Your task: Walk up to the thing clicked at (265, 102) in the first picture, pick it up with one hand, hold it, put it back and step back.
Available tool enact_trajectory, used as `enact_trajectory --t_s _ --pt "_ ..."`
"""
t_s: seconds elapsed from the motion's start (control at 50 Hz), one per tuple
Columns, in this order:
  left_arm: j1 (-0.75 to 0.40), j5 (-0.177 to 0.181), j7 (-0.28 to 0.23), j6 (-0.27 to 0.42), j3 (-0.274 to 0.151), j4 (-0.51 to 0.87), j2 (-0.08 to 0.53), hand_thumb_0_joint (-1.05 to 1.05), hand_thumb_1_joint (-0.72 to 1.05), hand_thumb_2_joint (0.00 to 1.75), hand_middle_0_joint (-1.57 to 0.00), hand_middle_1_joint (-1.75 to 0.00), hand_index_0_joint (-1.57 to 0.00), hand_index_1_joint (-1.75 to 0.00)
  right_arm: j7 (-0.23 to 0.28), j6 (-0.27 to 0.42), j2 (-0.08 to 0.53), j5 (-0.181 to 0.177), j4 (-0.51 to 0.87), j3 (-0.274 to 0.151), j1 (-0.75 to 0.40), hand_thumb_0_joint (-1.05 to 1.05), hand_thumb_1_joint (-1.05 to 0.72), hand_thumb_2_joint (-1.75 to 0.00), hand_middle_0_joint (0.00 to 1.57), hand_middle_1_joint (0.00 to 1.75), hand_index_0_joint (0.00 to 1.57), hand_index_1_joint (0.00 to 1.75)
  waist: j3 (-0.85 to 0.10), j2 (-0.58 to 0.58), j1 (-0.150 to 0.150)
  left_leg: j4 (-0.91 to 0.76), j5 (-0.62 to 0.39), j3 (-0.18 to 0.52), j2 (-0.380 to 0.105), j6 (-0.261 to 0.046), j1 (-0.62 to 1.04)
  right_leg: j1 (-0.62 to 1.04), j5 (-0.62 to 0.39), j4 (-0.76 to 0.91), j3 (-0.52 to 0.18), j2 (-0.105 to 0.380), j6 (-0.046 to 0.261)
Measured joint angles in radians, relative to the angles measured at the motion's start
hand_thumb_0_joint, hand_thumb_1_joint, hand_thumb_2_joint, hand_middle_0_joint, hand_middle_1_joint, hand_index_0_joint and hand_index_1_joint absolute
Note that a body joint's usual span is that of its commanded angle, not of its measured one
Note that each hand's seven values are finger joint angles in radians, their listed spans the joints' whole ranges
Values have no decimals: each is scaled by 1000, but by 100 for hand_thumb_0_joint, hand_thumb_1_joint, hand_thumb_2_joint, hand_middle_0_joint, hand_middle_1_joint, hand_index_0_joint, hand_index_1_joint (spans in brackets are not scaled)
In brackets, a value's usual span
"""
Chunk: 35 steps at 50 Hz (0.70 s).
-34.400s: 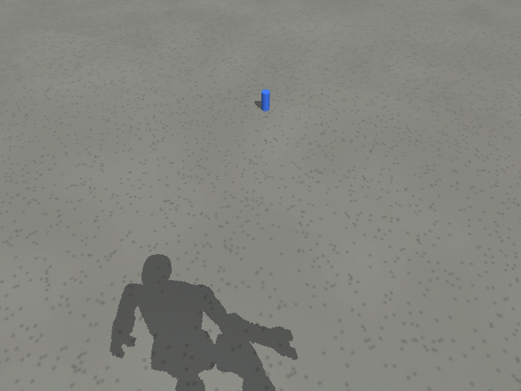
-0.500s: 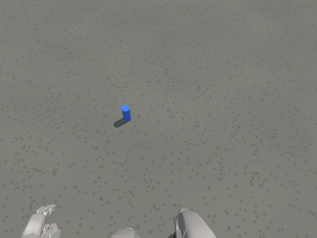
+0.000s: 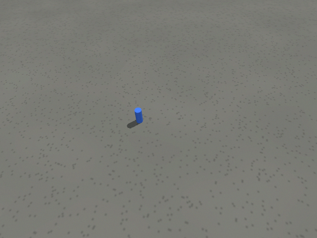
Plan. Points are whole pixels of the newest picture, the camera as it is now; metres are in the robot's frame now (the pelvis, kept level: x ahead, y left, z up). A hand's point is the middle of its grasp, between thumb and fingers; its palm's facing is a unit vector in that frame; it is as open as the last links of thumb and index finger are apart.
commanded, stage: step back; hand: left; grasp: from above
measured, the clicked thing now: (138, 115) +1.06 +0.23 -0.69
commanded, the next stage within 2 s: stand in 0.90 s
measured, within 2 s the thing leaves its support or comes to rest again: neither
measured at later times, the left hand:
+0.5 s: hand out of the picture +0.08 +0.27 -0.14, palm faces +0.02 -0.93 -0.36, open 7.4 cm
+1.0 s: hand (66, 237) +0.15 +0.27 -0.13, palm faces -0.04 -0.94 -0.35, open 7.4 cm
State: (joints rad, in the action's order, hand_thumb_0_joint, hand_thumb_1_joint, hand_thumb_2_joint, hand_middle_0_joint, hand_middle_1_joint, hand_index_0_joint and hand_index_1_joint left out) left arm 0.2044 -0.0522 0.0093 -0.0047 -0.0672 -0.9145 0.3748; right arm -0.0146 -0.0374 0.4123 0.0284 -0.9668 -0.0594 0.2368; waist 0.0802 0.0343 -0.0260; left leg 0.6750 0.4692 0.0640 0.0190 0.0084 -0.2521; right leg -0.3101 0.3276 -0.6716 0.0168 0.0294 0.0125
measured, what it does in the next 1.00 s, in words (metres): stands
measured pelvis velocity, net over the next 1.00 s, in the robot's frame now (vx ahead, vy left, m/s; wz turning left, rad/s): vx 0.04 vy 0.02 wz -0.03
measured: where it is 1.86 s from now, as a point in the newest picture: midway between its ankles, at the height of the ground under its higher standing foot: outside the picture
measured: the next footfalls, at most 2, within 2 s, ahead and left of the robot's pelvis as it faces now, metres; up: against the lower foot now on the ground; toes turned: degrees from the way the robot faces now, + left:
none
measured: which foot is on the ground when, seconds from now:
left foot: down 0.00-1.00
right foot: down 0.00-1.00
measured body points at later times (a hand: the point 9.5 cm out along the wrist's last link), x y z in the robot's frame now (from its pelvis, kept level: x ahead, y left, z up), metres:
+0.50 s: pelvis +0.01 +0.01 +0.00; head +0.02 +0.01 +0.45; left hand +0.08 +0.32 -0.12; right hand +0.08 -0.31 -0.12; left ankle +0.05 +0.13 -0.72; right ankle +0.02 -0.12 -0.72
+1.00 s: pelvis +0.04 +0.02 +0.02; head +0.05 +0.02 +0.47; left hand +0.15 +0.32 -0.10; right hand +0.15 -0.27 -0.10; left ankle +0.05 +0.13 -0.72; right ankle +0.02 -0.12 -0.72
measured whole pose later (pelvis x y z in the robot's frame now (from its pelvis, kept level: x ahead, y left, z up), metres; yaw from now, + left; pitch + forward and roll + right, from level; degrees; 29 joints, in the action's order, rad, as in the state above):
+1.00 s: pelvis +0.04 +0.02 +0.02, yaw -2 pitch -3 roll +0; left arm 0.08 -0.01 0.00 0.02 0.00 -1.09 0.36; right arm -0.01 0.01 0.33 0.01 -1.09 -0.02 0.02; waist 0.07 0.00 -0.01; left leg 0.40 0.20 -0.03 -0.01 0.00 -0.16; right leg -0.10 0.23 -0.38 -0.03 0.03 -0.03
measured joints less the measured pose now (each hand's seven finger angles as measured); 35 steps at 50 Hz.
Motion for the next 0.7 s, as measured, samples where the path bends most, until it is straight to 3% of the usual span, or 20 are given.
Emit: enact_trajectory --t_s 0.04,0.08,0.16,0.22,0.26,0.3,0.36,0.46,0.5,0.52,0.56,0.6,0.64,0.7 --pt "-2 6 0 -7 0 -6 19 0 90 90 -20 -30 -21 -30 -1 11 -25 7 -26 -4 1 1 -90 -89 20 30 20 30 16 -47 -6 -79 -135 -26 27 -5 39 -6 23 -29 -29 25 -4" --pt "8 15 2 -15 0 -33 24 0 90 90 -20 -30 -21 -30 -7 24 -40 13 -31 2 15 1 -90 -89 20 30 20 30 -5 -51 6 -90 -143 -26 23 -22 34 -26 118 -78 -46 3 -1" --pt "17 28 12 -9 -3 -62 42 0 90 90 -20 -30 -21 -30 -9 49 -66 17 -31 16 22 1 -90 -89 20 30 20 30 -13 -62 21 -135 -171 -26 0 -15 52 -26 126 -100 -38 -13 5" --pt "19 27 14 7 -5 -76 38 0 91 90 -20 -30 -21 -29 -12 45 -63 14 -25 15 15 1 -90 -89 21 30 20 30 -15 -49 24 -109 -155 -27 -22 2 46 39 77 48 -17 -21 8" --pt "10 20 7 21 -5 -83 19 0 91 90 -20 -30 -21 -29 -8 33 -50 5 -20 13 8 1 -90 -89 21 30 20 30 -8 -10 27 -44 -116 -1 -46 0 27 68 -61 104 6 -49 7" --pt "7 15 6 33 -2 -78 6 0 91 90 -20 -30 -21 -29 1 22 -45 2 -24 11 3 1 -90 -89 21 30 20 30 -15 -1 19 70 -12 25 -26 -10 -21 65 -53 90 13 -52 13" --pt "3 17 5 42 4 -69 -15 0 90 90 -20 -30 -21 -30 2 25 -29 0 -25 4 -5 1 -90 -89 20 30 20 30 -14 2 6 181 5 14 -6 -15 -81 79 -41 100 15 -37 18" --pt "-7 19 7 38 17 -68 -18 0 90 90 -20 -30 -21 -30 -6 41 -12 4 -32 -3 -17 1 -90 -89 20 30 20 30 -13 -3 1 16 -59 -30 -39 -9 -69 88 -26 96 20 -17 -9" --pt "-14 24 5 28 22 -70 -8 0 90 90 -20 -30 -21 -30 -1 45 -19 7 -43 -5 -30 0 -90 -89 20 30 20 30 -5 -24 1 -73 -207 -48 -30 -5 -35 81 1 57 11 2 -24" --pt "-17 30 3 21 25 -74 -3 0 90 90 -20 -30 -21 -30 2 47 -28 9 -49 -4 -39 0 -90 -89 20 30 20 30 -3 -42 -1 -79 -223 -61 -20 -7 -28 78 10 45 -1 12 -29" --pt "-25 42 0 10 30 -89 2 0 90 90 -20 -30 -21 -30 2 48 -42 7 -55 8 -54 0 -91 -89 20 30 20 30 -10 -52 2 -78 -205 -70 -21 -13 -28 77 44 45 -21 4 -16" --pt "-34 45 -2 10 33 -101 8 0 90 90 -20 -30 -21 -30 0 48 -58 5 -61 21 -73 0 -90 -89 20 30 20 30 -9 -58 3 -85 -195 -74 -28 -15 -20 94 4 84 -29 -6 -9" --pt "-44 47 -6 18 35 -113 11 0 91 90 -20 -30 -21 -30 0 48 -72 0 -68 31 -95 1 -90 -89 20 30 20 30 -8 -58 2 -97 -194 -76 -37 -12 -10 114 -24 126 -31 -14 -31" --pt "-59 49 -7 23 39 -127 10 0 91 90 -20 -30 -21 -29 3 50 -89 -9 -74 41 -129 1 -90 -89 20 30 20 30 -8 -58 5 -129 -204 -81 -40 -11 8 134 -34 165 -35 -16 -40"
